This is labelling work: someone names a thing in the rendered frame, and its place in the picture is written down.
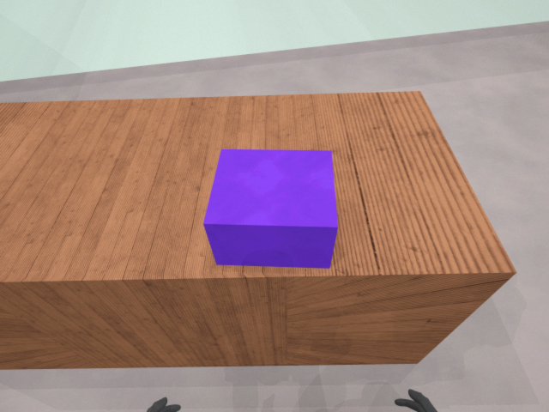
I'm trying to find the carton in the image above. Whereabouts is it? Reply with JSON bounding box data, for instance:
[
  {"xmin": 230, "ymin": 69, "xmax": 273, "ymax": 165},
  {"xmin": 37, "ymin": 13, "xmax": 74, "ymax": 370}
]
[{"xmin": 203, "ymin": 149, "xmax": 338, "ymax": 269}]

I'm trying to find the right robot hand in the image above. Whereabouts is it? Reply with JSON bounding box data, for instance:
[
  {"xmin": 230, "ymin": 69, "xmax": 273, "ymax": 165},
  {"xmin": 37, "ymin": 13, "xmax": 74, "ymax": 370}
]
[{"xmin": 395, "ymin": 389, "xmax": 437, "ymax": 412}]

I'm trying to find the pedestal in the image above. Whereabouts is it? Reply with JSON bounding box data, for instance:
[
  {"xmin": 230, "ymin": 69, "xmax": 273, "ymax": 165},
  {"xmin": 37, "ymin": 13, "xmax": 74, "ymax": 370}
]
[{"xmin": 0, "ymin": 91, "xmax": 516, "ymax": 370}]

